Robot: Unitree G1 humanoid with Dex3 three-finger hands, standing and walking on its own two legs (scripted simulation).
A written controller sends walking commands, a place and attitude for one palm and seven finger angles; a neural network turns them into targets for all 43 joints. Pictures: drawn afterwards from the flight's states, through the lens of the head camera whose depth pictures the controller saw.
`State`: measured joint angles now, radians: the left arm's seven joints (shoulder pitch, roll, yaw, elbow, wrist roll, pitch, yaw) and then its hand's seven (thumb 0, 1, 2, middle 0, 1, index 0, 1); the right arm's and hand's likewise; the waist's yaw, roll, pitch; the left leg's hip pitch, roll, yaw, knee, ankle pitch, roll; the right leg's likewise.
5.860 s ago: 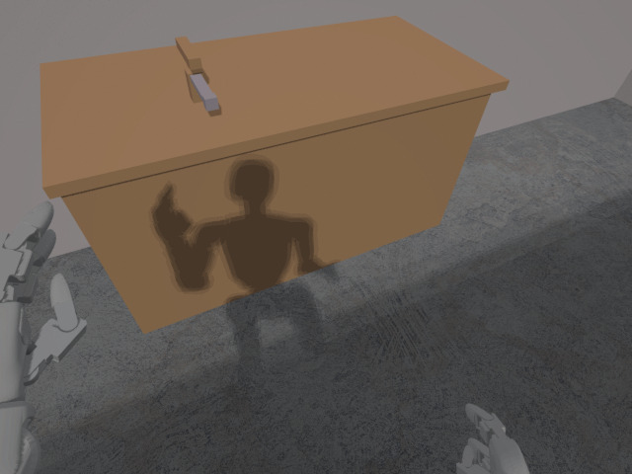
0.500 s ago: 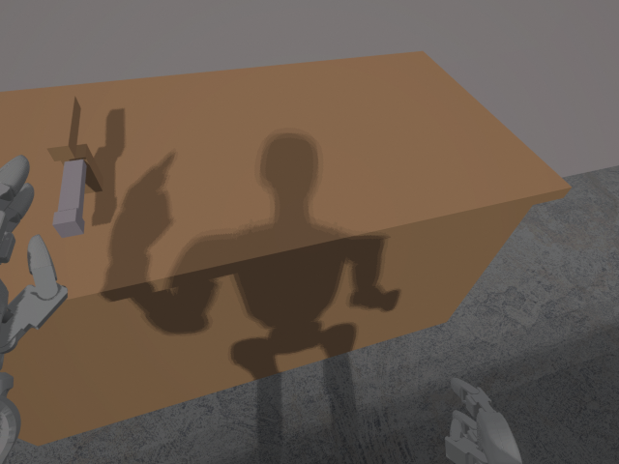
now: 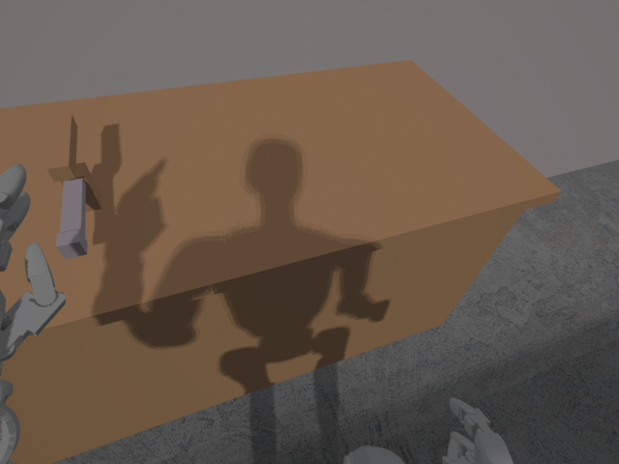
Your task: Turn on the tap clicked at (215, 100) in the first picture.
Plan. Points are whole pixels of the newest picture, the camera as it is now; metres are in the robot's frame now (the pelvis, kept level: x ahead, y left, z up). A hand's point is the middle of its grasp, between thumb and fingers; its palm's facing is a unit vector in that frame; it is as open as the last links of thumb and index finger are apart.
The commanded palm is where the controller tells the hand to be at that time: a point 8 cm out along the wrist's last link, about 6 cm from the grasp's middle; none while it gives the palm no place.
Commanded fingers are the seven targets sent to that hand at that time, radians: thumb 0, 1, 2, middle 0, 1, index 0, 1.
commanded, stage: shuffle to correct the standing spot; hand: left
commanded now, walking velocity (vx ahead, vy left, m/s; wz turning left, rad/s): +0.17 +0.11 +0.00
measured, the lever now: (72, 244) +0.38 +0.35 +0.05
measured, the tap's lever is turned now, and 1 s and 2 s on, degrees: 0 0 0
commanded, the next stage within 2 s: come to a stop and stand still in 0.02 s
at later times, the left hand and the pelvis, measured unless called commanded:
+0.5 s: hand (22, 267) +0.25 +0.28 +0.18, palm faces +0.44 -0.83 -0.34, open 7.4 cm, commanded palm +0.20 +0.31 +0.18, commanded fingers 0.00 0.90 0.90 -0.20 -0.30 -0.20 -0.30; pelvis +0.04 +0.03 +0.00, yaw +0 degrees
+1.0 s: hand (22, 253) +0.28 +0.30 +0.17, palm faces +0.41 -0.84 -0.35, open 7.4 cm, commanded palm +0.22 +0.33 +0.18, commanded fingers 0.00 0.90 0.90 -0.20 -0.30 -0.20 -0.30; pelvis +0.06 +0.05 +0.01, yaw +1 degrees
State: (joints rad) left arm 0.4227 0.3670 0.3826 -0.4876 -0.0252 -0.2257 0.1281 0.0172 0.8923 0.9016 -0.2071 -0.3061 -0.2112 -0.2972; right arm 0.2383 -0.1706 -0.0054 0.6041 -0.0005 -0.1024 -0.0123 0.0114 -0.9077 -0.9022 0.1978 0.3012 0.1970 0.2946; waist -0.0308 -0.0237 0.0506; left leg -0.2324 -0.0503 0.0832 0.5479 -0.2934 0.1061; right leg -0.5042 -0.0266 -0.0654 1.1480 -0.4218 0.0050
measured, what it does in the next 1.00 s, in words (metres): steps on the spot: right foot, then left foot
